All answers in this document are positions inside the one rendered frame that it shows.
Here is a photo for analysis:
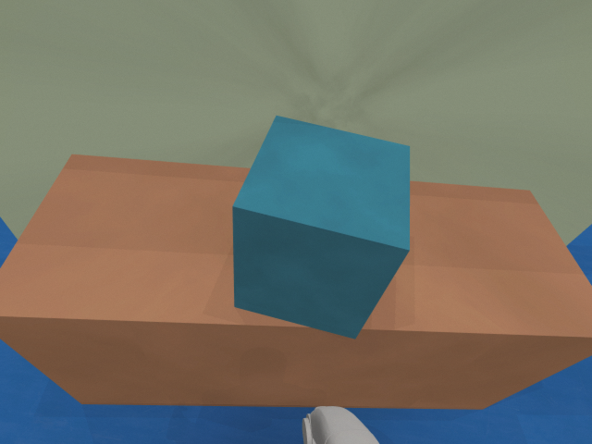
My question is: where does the carton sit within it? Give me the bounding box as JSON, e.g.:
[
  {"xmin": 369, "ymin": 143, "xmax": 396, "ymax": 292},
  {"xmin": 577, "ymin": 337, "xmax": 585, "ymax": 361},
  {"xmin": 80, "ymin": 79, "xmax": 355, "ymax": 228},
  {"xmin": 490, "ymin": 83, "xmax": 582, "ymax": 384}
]
[{"xmin": 232, "ymin": 116, "xmax": 410, "ymax": 339}]

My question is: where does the right robot thigh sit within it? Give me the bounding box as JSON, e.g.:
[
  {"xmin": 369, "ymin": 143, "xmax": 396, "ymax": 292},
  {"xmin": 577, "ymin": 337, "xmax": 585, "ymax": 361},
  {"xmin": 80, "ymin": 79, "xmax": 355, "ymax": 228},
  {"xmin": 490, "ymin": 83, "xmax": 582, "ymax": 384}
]
[{"xmin": 302, "ymin": 406, "xmax": 379, "ymax": 444}]

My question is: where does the pedestal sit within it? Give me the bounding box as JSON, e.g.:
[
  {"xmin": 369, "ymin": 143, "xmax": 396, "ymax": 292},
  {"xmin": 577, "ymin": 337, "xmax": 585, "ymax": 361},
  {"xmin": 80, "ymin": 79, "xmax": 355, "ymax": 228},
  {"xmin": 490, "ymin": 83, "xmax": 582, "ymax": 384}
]
[{"xmin": 0, "ymin": 154, "xmax": 592, "ymax": 410}]

